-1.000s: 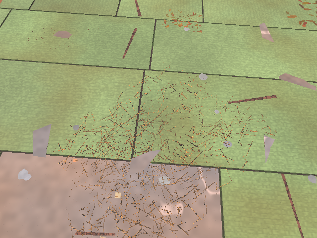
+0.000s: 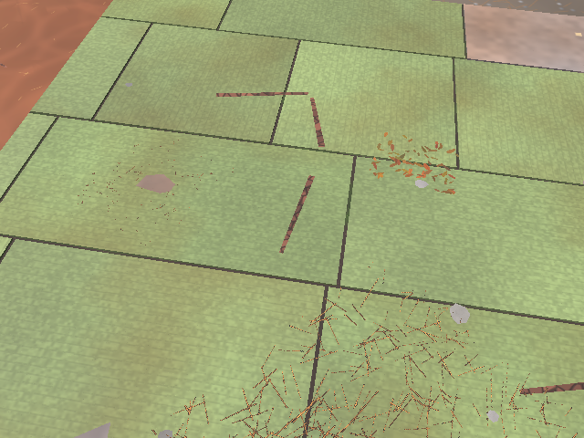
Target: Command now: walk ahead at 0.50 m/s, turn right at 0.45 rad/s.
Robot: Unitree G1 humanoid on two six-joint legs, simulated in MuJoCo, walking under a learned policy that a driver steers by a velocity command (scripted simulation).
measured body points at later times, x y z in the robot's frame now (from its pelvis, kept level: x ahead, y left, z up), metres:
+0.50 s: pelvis +0.27 -0.09 +0.00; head +0.30 -0.11 +0.45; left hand +0.43 +0.16 -0.11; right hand +0.35 -0.40 -0.10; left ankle +0.34 +0.08 -0.67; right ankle +0.27 -0.15 -0.74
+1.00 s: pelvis +0.55 -0.13 +0.00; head +0.58 -0.13 +0.45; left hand +0.81 +0.04 -0.11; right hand +0.48 -0.40 -0.12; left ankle +0.61 -0.05 -0.74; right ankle +0.51 -0.27 -0.67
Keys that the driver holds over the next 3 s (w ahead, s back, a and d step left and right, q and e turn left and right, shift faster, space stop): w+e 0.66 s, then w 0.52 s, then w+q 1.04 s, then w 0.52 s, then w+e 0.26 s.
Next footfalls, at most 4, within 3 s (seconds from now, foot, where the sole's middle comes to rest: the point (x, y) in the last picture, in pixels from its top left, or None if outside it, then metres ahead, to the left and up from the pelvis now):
0.30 right None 0.31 -0.16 -0.78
0.78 left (317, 375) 0.64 -0.07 -0.78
1.28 right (453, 331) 0.76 -0.42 -0.78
1.80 left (382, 224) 1.11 -0.29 -0.78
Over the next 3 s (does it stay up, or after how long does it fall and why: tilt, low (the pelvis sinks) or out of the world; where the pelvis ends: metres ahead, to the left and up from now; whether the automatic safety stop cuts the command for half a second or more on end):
stays up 1.58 -0.31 0.00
